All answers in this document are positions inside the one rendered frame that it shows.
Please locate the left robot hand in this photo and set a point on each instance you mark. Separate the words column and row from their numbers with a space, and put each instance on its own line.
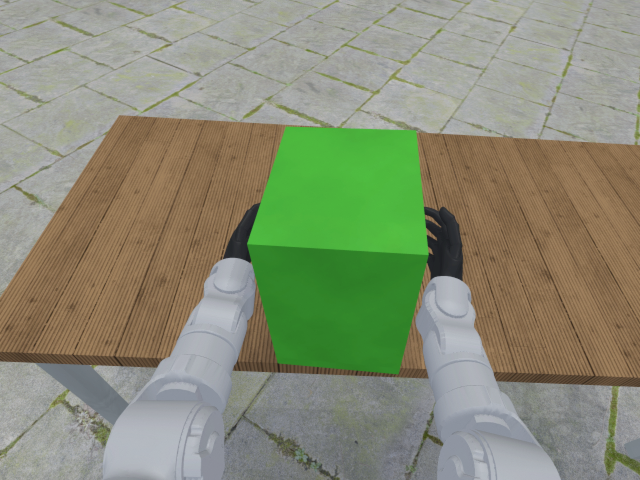
column 237, row 246

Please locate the left robot forearm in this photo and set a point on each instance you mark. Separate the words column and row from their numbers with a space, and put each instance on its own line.
column 201, row 363

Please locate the carton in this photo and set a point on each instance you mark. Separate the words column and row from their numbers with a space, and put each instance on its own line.
column 339, row 247

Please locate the table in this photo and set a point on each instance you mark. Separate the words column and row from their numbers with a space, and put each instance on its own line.
column 550, row 235

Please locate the right robot hand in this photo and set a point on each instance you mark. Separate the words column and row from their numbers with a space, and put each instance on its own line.
column 447, row 258

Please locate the robot left upper arm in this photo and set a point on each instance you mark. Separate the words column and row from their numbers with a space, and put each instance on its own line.
column 167, row 440

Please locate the right robot forearm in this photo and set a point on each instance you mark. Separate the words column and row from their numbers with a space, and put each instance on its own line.
column 465, row 389

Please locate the robot right upper arm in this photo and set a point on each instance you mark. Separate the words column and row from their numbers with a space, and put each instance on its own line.
column 471, row 454

